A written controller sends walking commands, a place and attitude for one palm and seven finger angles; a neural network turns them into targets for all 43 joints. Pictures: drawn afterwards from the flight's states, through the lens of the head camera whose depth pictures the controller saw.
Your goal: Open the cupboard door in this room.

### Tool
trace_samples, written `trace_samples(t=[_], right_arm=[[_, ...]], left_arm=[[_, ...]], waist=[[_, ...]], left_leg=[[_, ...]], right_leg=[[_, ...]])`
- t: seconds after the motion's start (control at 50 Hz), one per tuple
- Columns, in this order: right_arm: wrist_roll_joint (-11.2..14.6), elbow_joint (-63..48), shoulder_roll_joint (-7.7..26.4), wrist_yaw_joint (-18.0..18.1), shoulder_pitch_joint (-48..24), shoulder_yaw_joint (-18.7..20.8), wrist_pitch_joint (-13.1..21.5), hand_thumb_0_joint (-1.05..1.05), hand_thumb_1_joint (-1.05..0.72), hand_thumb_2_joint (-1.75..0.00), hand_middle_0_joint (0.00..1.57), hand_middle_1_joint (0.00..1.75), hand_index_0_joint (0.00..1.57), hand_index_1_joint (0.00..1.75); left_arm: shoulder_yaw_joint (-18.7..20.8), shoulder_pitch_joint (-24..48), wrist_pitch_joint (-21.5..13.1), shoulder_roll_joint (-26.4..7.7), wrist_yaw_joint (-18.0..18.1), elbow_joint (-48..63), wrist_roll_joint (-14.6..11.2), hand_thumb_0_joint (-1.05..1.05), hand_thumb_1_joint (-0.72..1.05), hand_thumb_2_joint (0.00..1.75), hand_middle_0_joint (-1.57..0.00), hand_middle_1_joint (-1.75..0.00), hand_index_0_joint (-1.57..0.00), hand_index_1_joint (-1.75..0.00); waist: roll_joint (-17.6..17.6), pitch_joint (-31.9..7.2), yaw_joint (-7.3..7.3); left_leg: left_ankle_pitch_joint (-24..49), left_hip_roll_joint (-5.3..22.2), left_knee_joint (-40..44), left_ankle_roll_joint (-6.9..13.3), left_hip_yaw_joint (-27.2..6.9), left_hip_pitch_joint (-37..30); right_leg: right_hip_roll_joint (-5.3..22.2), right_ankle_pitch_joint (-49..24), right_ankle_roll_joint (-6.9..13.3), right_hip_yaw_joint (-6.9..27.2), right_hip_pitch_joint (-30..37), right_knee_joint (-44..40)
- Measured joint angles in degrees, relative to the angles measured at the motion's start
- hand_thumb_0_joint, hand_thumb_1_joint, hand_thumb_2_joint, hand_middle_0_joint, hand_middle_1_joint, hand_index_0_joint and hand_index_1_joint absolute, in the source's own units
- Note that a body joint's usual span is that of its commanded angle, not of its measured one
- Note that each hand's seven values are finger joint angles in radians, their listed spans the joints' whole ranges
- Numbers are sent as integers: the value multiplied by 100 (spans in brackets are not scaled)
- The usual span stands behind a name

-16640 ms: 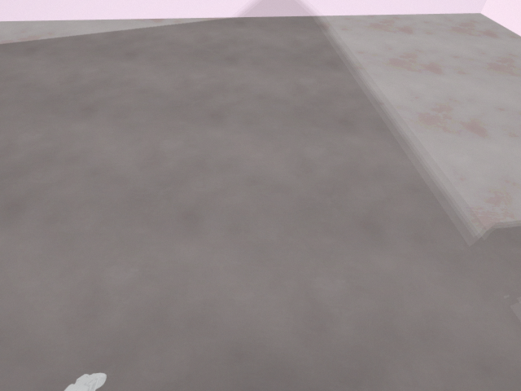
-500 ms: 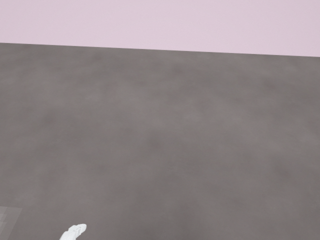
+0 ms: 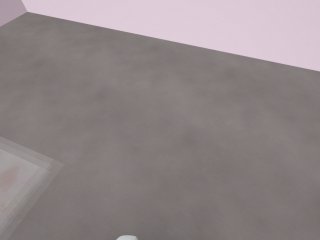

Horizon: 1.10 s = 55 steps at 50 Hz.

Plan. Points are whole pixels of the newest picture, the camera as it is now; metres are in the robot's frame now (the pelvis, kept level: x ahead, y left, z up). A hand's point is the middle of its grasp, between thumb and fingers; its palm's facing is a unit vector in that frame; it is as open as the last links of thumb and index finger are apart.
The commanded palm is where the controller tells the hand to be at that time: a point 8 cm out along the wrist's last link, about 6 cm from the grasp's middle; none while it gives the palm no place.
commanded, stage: turn or walk to find it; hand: left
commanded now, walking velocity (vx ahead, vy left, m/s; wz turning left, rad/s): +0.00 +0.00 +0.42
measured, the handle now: out of the picture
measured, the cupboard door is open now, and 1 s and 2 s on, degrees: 0 0 0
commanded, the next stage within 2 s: none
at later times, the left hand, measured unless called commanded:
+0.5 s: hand out of the picture +0.02 +0.26 -0.16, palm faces +0.21 -0.95 -0.24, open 7.4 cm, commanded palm none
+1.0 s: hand out of the picture -0.07 +0.18 -0.15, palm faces +0.43 -0.86 -0.27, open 7.3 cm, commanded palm none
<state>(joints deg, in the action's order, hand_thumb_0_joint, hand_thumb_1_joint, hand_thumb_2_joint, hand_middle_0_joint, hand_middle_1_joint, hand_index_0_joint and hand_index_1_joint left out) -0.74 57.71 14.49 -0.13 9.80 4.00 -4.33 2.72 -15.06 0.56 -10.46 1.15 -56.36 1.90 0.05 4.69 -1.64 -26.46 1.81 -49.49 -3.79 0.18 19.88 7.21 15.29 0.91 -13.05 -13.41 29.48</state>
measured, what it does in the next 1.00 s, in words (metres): steps on the spot, turning left: left foot, then right foot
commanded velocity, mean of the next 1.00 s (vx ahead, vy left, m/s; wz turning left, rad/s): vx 0.00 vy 0.00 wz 0.42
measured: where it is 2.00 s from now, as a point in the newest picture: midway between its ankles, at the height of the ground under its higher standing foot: outside the picture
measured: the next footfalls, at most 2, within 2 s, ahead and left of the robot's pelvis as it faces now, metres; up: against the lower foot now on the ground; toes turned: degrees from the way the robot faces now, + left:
left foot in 0.10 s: +0.01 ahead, +0.14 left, +0.00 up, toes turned +6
right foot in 0.66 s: +0.02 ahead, -0.09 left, +0.00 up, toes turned +12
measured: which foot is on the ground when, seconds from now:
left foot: up 0.00-0.08, down 0.10-0.66, up 0.68-1.00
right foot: down 0.00-0.10, up 0.12-0.64, down 0.66-1.00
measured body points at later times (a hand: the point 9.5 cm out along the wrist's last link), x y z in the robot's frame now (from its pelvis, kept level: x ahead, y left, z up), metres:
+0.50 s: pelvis -0.03 +0.04 +0.00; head +0.00 +0.06 +0.45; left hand +0.01 +0.31 -0.15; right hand +0.07 -0.18 -0.14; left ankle -0.03 +0.13 -0.74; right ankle -0.02 -0.11 -0.68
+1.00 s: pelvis -0.05 -0.02 +0.00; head -0.01 -0.04 +0.45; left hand -0.09 +0.22 -0.13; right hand +0.08 -0.25 -0.16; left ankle -0.15 +0.13 -0.65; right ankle -0.02 -0.10 -0.74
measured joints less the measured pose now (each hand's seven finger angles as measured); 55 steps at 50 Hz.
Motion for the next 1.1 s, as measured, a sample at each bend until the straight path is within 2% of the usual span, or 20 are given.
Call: trace_samples(t=[0.04,0.08,0.1,0.14,0.18,0.26,0.34,0.42,0.52,0.6,0.64,0.66,0.68,0.72,0.76,0.8,0.88,0.98,1.1], right_arm=[[25,-78,-33,5,-146,-40,59,1,-91,-90,20,30,19,30],[36,-180,-60,-2,-241,-79,152,1,-91,-90,20,30,19,30],[29,-225,-76,-10,-269,-91,220,1,-91,-90,20,30,19,30],[8,-267,-204,-9,-351,-134,285,0,-91,-90,20,30,19,30],[-16,-294,-296,24,-351,-197,313,0,-91,-90,20,30,19,30],[-19,-290,-381,90,-292,-270,317,0,-91,-90,20,30,20,30],[0,-262,-439,93,-181,-284,343,0,-91,-90,20,30,20,30],[-12,-234,-479,88,5,-259,344,0,-91,-90,20,30,20,30],[-51,-155,-455,90,274,-193,309,0,-91,-90,20,30,20,30],[-71,-71,-369,90,454,-126,241,0,-91,-90,20,30,20,30],[-59,-37,-321,86,542,-91,213,0,-91,-90,20,30,20,30],[-41,-21,-295,80,590,-72,204,0,-91,-90,20,30,20,30],[-16,11,-235,72,597,-43,188,1,-91,-90,20,30,20,30],[-14,44,-167,74,612,16,120,1,-91,-90,20,30,20,30],[-37,61,-114,57,614,64,49,1,-91,-90,20,30,20,30],[-51,63,-57,25,597,106,17,1,-91,-90,20,30,20,30],[-61,66,16,-10,554,136,-6,1,-91,-90,20,30,19,30],[-63,96,30,-11,391,113,-53,1,-91,-90,20,30,19,30],[-5,1,-14,0,-1,11,1,1,-91,-90,20,30,19,30]], left_arm=[[32,-54,24,-90,-8,-58,7,1,91,90,-20,-30,-20,-30],[71,-112,68,-189,-12,-122,-17,1,91,90,-20,-30,-20,-30],[93,-146,108,-248,-12,-140,-45,1,90,90,-20,-30,-20,-30],[129,-116,250,-393,18,-208,-69,1,91,90,-20,-30,-20,-30],[148,-81,363,-460,33,-270,-65,1,91,90,-20,-30,-20,-30],[153,72,356,-472,-27,-256,-70,1,91,90,-19,-30,-19,-30],[137,246,288,-449,-47,-147,-74,1,91,90,-19,-30,-19,-30],[128,436,291,-406,-33,-52,-78,1,91,90,-19,-30,-19,-30],[95,702,290,-299,-15,84,-103,1,91,90,-19,-30,-19,-30],[42,886,224,-171,-10,211,-141,1,91,90,-19,-30,-19,-30],[11,930,157,-112,-11,272,-161,1,91,90,-19,-30,-20,-30],[-4,930,106,-87,-8,295,-162,1,91,90,-19,-30,-20,-30],[-16,941,56,-12,7,284,-141,1,91,90,-19,-30,-20,-30],[-68,879,3,84,7,307,-110,1,91,90,-20,-30,-20,-30],[-77,775,-7,155,16,310,-106,1,91,90,-20,-30,-20,-30],[-82,678,16,205,23,279,-108,1,90,90,-20,-30,-20,-30],[-87,496,3,261,13,210,-101,1,90,90,-20,-30,-20,-30],[-31,271,-34,191,30,153,-70,0,92,90,-20,-30,-20,-30],[21,56,2,5,0,22,-6,1,91,90,-20,-30,-20,-30]], waist=[[75,19,-60],[129,-2,-70],[166,-35,-68],[360,-6,-126],[379,-49,-130],[275,-114,-88],[244,-131,-55],[209,-148,59],[91,-128,252],[-55,-108,386],[-111,-129,419],[-130,-152,415],[-266,-125,417],[-343,-113,435],[-322,-133,429],[-320,-138,426],[-314,-137,400],[-217,-104,246],[-27,20,26]], left_leg=[[43,-41,572,50,144,-225],[567,-75,1403,107,277,-551],[752,-105,1719,286,294,-668],[715,-227,1603,534,321,-634],[755,-237,1707,614,271,-707],[1064,-269,2169,678,90,-879],[1293,-372,2481,720,-12,-963],[1402,-475,2568,733,-134,-906],[1475,-551,2511,679,-343,-723],[1484,-585,2353,560,-525,-513],[1453,-626,2200,471,-614,-371],[1407,-655,2068,417,-652,-279],[1311,-597,1842,393,-713,-184],[416,-622,872,314,-645,135],[119,-624,-294,247,-505,483],[269,-509,-1142,181,-409,711],[642,-223,-1788,39,-390,834],[549,-12,-1495,-63,-345,620],[52,22,-56,-16,13,54]], right_leg=[[84,34,-75,-76,-79,136],[175,128,-182,-172,-183,383],[240,219,-243,-192,-290,612],[218,1071,-369,237,-596,1409],[43,1329,-420,581,-865,2199],[-127,903,-515,934,-1224,3153],[-135,592,-611,1129,-1338,3332],[-162,584,-655,1218,-1269,3119],[-300,899,-624,1242,-998,2387],[-460,921,-536,1210,-627,1421],[-521,518,-489,1163,-315,655],[-526,303,-393,1122,-124,218],[-601,248,-214,1031,-72,130],[-574,240,35,899,-43,187],[-474,211,124,792,50,114],[-410,152,136,683,156,-8],[-327,82,147,438,260,-147],[-209,62,144,194,227,-150],[8,79,34,-54,77,23]])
